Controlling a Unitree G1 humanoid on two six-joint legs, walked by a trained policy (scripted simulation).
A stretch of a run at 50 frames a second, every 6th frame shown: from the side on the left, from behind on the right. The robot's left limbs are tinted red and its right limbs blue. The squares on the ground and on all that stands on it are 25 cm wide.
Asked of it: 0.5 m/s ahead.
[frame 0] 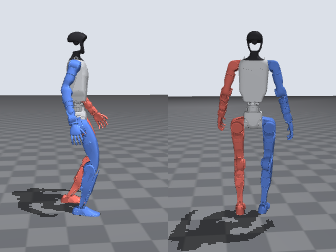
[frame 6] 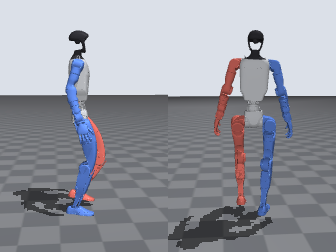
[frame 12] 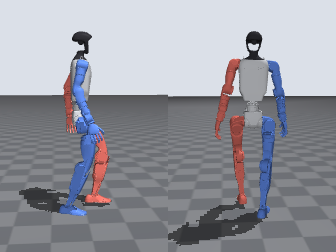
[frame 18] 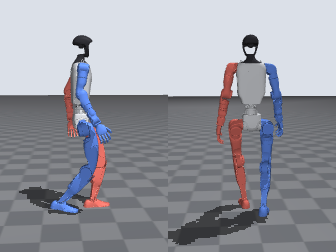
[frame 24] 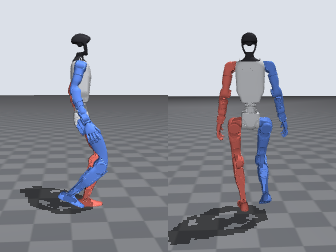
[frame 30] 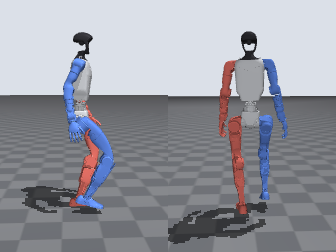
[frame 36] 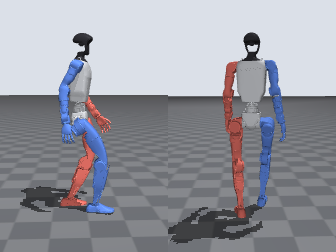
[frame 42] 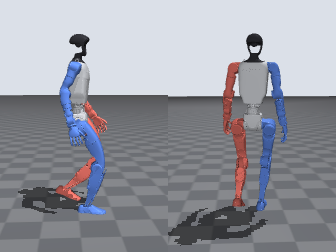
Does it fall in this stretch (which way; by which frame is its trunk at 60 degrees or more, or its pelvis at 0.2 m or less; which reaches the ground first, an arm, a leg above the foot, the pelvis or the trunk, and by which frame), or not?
no
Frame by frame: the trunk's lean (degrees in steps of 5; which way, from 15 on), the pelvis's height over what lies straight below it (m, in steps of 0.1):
0: 0, 0.8
6: 0, 0.8
12: 5, 0.8
18: 0, 0.7
24: 0, 0.8
30: 5, 0.8
36: 5, 0.8
42: 0, 0.7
